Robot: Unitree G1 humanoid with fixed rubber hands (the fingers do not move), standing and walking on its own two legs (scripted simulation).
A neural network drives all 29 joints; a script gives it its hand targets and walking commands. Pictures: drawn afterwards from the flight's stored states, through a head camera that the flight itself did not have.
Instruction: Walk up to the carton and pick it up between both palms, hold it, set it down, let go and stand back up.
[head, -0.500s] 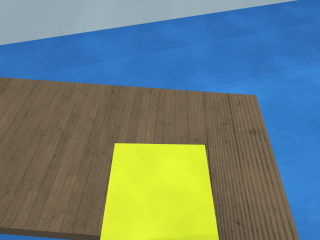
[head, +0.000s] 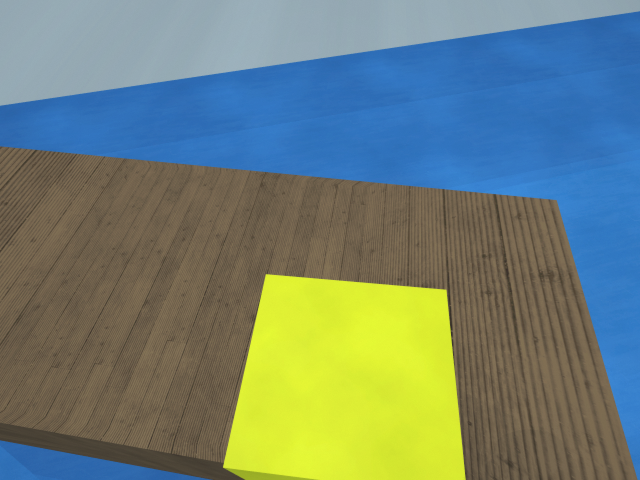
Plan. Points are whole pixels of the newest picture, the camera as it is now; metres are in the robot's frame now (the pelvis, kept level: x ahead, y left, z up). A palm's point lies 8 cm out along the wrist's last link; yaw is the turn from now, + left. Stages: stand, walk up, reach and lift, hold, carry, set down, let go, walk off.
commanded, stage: walk up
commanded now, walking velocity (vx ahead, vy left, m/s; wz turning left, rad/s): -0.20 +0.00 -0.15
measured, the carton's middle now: (344, 399) +0.23 -0.02 -0.04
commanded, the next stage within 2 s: none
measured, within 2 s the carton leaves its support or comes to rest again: neither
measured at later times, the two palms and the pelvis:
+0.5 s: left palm out of the picture +0.10 +0.26 -0.11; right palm out of the picture +0.02 -0.23 -0.13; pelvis +0.00 +0.02 +0.02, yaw -3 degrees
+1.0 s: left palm out of the picture +0.06 +0.28 -0.12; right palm out of the picture +0.05 -0.24 -0.13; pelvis +0.01 +0.02 +0.01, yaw -3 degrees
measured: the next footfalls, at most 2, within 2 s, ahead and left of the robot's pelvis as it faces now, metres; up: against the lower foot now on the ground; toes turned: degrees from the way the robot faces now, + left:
left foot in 0.56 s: -0.02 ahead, +0.14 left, +0.00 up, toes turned -1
left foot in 1.08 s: -0.01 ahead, +0.15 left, +0.00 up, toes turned -2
